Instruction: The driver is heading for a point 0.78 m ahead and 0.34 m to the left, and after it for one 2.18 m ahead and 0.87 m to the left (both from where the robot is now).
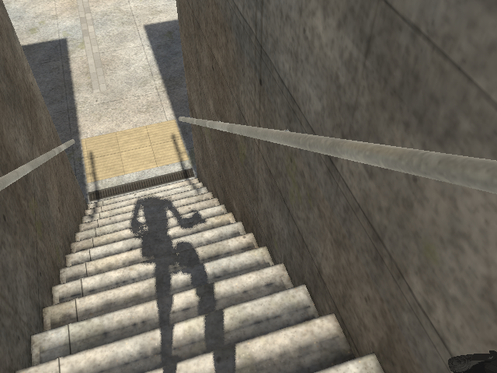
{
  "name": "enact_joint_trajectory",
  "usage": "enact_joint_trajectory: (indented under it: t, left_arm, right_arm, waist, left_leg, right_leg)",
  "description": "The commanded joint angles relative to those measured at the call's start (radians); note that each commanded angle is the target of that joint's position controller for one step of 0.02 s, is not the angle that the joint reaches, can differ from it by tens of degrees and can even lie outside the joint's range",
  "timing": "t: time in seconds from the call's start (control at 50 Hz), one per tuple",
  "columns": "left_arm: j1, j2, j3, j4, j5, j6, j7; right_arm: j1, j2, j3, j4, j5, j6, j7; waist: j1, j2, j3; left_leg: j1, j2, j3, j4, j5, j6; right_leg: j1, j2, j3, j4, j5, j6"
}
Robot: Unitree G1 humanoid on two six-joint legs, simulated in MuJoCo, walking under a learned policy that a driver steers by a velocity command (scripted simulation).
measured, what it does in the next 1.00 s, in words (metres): goes down, turning left: left foot 0.19 m lower, then right foot 0.20 m lower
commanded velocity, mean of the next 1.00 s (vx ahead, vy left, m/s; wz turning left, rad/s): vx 0.45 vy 0.00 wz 0.55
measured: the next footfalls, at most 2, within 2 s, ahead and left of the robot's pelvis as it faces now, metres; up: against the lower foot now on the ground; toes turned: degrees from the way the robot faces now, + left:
left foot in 0.34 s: +0.12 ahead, +0.13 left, -0.19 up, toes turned +13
right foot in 0.76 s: +0.42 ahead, +0.03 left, -0.39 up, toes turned +28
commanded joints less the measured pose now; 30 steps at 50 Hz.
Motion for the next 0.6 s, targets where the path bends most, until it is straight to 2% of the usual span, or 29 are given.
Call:
enact_joint_trajectory:
  t: [0.02,0.04,0.06,0.1,0.12,0.14,0.16,0.18,0.2,0.22,0.24,0.26,0.28,0.3,0.32,0.34,0.36,0.38,0.4,0.42,0.44,0.46,0.48,0.5,0.52,0.54,0.56,0.58,0.6]
  left_arm:
    - [0.044,0.087,0.026,-0.02,-0.014,-0.065,0.035]
    - [0.124,0.085,0.029,0.016,-0.026,-0.063,0.043]
    - [0.162,0.096,0.033,0.045,-0.031,-0.058,0.04]
    - [0.126,0.146,0.048,0.056,-0.015,-0.038,0.004]
    - [0.066,0.161,0.052,0.04,0.013,-0.038,-0.005]
    - [0.018,0.15,0.047,0.039,0.035,-0.045,-0.003]
    - [0.071,0.09,0.036,0.04,0.009,-0.045,0.018]
    - [0.094,0.095,0.035,0.065,0.011,-0.047,0.021]
    - [0.109,0.118,0.041,0.088,0.02,-0.046,0.016]
    - [0.062,0.167,0.05,0.087,0.026,-0.043,0.002]
    - [0.035,0.177,0.051,0.089,0.042,-0.041,-0.013]
    - [0.063,0.178,0.057,0.142,0.02,-0.028,-0.018]
    - [0.135,0.228,0.072,0.18,0.017,-0.013,-0.025]
    - [0.156,0.234,0.076,0.209,0.033,0.003,-0.03]
    - [0.178,0.241,0.08,0.228,0.064,0.012,-0.043]
    - [0.15,0.19,0.066,0.226,0.089,0.016,-0.068]
    - [0.134,0.071,0.043,0.169,0.08,0.014,-0.099]
    - [0.008,0.054,0.034,0.02,0.029,-0.013,-0.086]
    - [-0.014,0.084,0.035,-0.056,-0.028,-0.031,-0.074]
    - [0.007,0.09,0.026,-0.011,-0.008,-0.032,-0.057]
    - [0.059,0.066,0.012,0.038,0.011,-0.03,-0.021]
    - [0.103,0.073,0.017,0.07,0.007,-0.016,-0.004]
    - [0.067,0.089,0.022,0.087,0.014,-0.002,-0.011]
    - [0.012,0.026,0.006,0.103,0.031,0.023,-0.038]
    - [0.036,-0.02,-0.011,0.113,0.049,0.034,-0.07]
    - [0.005,0.018,-0.008,0.098,0.054,0.029,-0.086]
    - [-0.075,0.039,-0.003,0.086,0.065,0.024,-0.081]
    - [-0.125,0.043,-0.007,0.059,0.05,0.017,-0.063]
    - [-0.13,0.026,-0.003,0.04,0.046,0.023,-0.048]
  right_arm:
    - [-0.096,-0.039,0.026,-0.068,0.028,-0.012,0.021]
    - [-0.158,-0.012,0.037,-0.066,0.027,-0.016,0.025]
    - [-0.19,0.009,0.046,-0.063,0.023,-0.017,0.033]
    - [-0.18,0.004,0.046,-0.042,0.017,-0.011,0.047]
    - [-0.116,0.015,0.048,-0.024,-0.014,-0.008,0.054]
    - [0.013,0.0,0.037,0.013,-0.045,-0.007,0.056]
    - [-0.033,-0.038,0.035,0.007,-0.01,-0.016,0.045]
    - [-0.056,-0.031,0.032,0.015,0.009,-0.023,0.038]
    - [-0.034,-0.024,0.032,0.025,0.01,-0.025,0.035]
    - [0.047,-0.013,0.03,0.048,0.001,-0.018,0.03]
    - [0.131,-0.023,0.024,0.071,0.001,-0.015,0.026]
    - [0.088,-0.038,0.022,0.077,0.015,-0.011,0.028]
    - [0.068,-0.022,0.022,0.086,0.018,0.002,0.03]
    - [0.099,-0.029,0.013,0.108,0.026,0.002,0.024]
    - [0.231,-0.046,0.0,0.153,0.023,-0.004,0.013]
    - [0.432,-0.091,-0.032,0.219,0.018,-0.004,0.004]
    - [0.567,-0.182,-0.055,0.259,0.002,-0.001,0.001]
    - [0.548,-0.229,-0.078,0.199,0.036,-0.02,0.006]
    - [0.425,-0.205,-0.079,0.172,0.037,-0.026,0.014]
    - [0.382,-0.072,-0.048,0.214,0.013,-0.033,0.035]
    - [0.34,0.117,0.021,0.215,-0.02,-0.052,0.047]
    - [0.288,0.144,0.041,0.215,-0.01,-0.056,0.047]
    - [0.213,0.158,0.047,0.183,0.041,-0.057,0.034]
    - [0.278,0.087,0.043,0.211,0.051,-0.053,0.025]
    - [0.303,0.044,0.04,0.24,0.027,-0.059,0.017]
    - [0.38,0.043,0.041,0.257,0.034,-0.078,-0.011]
    - [0.431,0.052,0.052,0.269,0.034,-0.087,-0.029]
    - [0.421,0.083,0.061,0.252,0.038,-0.09,-0.041]
    - [0.374,0.062,0.062,0.239,0.035,-0.086,-0.029]
  waist:
    - [0.104,-0.049,0.083]
    - [0.157,-0.084,0.085]
    - [0.174,-0.091,0.087]
    - [0.112,-0.1,0.105]
    - [0.049,-0.116,0.075]
    - [-0.017,-0.119,0.069]
    - [0.029,0.018,0.074]
    - [0.042,-0.025,0.092]
    - [0.043,-0.063,0.108]
    - [-0.001,-0.092,0.098]
    - [-0.028,-0.066,0.082]
    - [0.009,0.008,0.109]
    - [0.036,0.001,0.108]
    - [0.03,0.006,0.086]
    - [-0.036,0.074,0.043]
    - [-0.142,0.164,-0.019]
    - [-0.148,0.232,-0.108]
    - [-0.174,0.137,-0.128]
    - [-0.171,0.121,-0.005]
    - [-0.129,-0.023,0.034]
    - [-0.049,-0.152,0.087]
    - [0.008,-0.067,0.151]
    - [-0.001,-0.038,0.149]
    - [-0.027,0.043,0.154]
    - [-0.004,0.068,0.128]
    - [-0.06,0.028,0.131]
    - [-0.104,0.016,0.113]
    - [-0.134,-0.036,0.102]
    - [-0.103,0.022,0.096]
  left_leg:
    - [-0.268,0.102,-0.073,-0.272,0.062,-0.022]
    - [-0.308,0.107,-0.077,-0.41,0.067,-0.031]
    - [-0.271,0.108,-0.049,-0.512,0.098,-0.031]
    - [-0.027,0.095,0.059,-0.54,0.13,-0.005]
    - [0.154,0.071,0.11,-0.394,0.222,0.023]
    - [0.146,0.082,0.052,-0.227,0.343,0.029]
    - [0.127,0.083,0.118,-0.427,0.221,0.01]
    - [0.229,0.071,0.173,-0.48,0.16,0.01]
    - [0.331,0.056,0.202,-0.516,0.078,0.008]
    - [0.385,0.061,0.186,-0.55,-0.013,0.013]
    - [0.461,0.075,0.166,-0.609,-0.04,0.021]
    - [0.373,0.141,0.091,-0.9,-0.08,0.04]
    - [0.427,0.118,0.149,-0.983,0.006,0.047]
    - [0.552,0.116,0.149,-1.037,0.057,0.063]
    - [0.743,0.067,0.172,-1.095,0.134,0.078]
    - [1.019,0.106,0.098,-0.96,0.272,0.195]
    - [1.351,0.216,-0.116,-0.713,0.681,0.348]
    - [1.445,0.315,-0.334,-0.689,0.65,0.438]
    - [1.371,0.483,-0.578,-0.761,0.215,0.518]
    - [1.297,0.476,-0.535,-0.755,-0.059,0.462]
    - [1.101,0.335,-0.313,-0.703,-0.056,0.336]
    - [0.753,0.239,-0.25,-0.726,0.047,0.334]
    - [0.484,0.192,-0.214,-0.778,0.022,0.375]
    - [0.298,0.153,-0.211,-0.776,-0.029,0.39]
    - [0.107,0.095,-0.194,-0.726,-0.093,0.365]
    - [0.261,0.09,-0.23,-0.644,-0.153,0.364]
    - [0.382,0.088,-0.261,-0.553,-0.215,0.351]
    - [0.279,0.036,-0.194,-0.466,-0.329,0.308]
    - [0.069,-0.003,-0.152,-0.498,-0.421,0.287]
  right_leg:
    - [0.322,-0.226,0.456,-0.394,0.295,-0.135]
    - [0.422,-0.23,0.491,-0.401,0.28,-0.153]
    - [0.43,-0.232,0.493,-0.432,0.236,-0.171]
    - [0.208,-0.228,0.445,-0.533,0.218,-0.197]
    - [0.056,-0.21,0.408,-0.539,0.27,-0.199]
    - [0.038,-0.244,0.427,-0.447,0.378,-0.184]
    - [0.137,-0.216,0.335,-0.425,0.297,-0.131]
    - [0.117,-0.204,0.266,-0.417,0.276,-0.11]
    - [0.101,-0.21,0.233,-0.392,0.299,-0.1]
    - [0.141,-0.246,0.247,-0.328,0.356,-0.106]
    - [0.16,-0.267,0.248,-0.239,0.419,-0.107]
    - [0.316,-0.289,0.277,-0.15,0.307,-0.092]
    - [0.374,-0.282,0.255,-0.108,0.322,-0.113]
    - [0.366,-0.274,0.252,-0.023,0.349,-0.112]
    - [0.331,-0.2,0.137,0.195,0.466,-0.093]
    - [0.075,-0.11,0.055,0.561,0.453,-0.036]
    - [-0.347,-0.003,0.027,0.788,0.082,0.032]
    - [-0.573,0.035,0.142,0.766,0.153,0.107]
    - [-0.812,0.006,0.258,0.759,0.19,0.153]
    - [-0.912,-0.068,0.282,0.704,0.279,0.128]
    - [-0.853,-0.142,0.296,0.343,0.583,0.122]
    - [-0.615,-0.178,0.243,0.19,0.684,0.104]
    - [-0.391,-0.181,0.195,-0.085,0.864,0.111]
    - [-0.222,-0.169,0.132,-0.091,0.958,0.114]
    - [0.001,-0.15,0.112,0.009,1.061,0.111]
    - [-0.157,-0.151,0.173,-0.146,1.215,0.109]
    - [-0.239,-0.132,0.168,-0.272,1.253,0.109]
    - [-0.063,-0.115,0.151,-0.554,1.461,0.103]
    - [0.229,-0.079,0.062,-0.598,1.42,0.088]
Over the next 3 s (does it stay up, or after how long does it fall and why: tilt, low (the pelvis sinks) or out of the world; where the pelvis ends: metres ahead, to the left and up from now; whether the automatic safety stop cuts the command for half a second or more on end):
stays up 1.23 0.52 -1.05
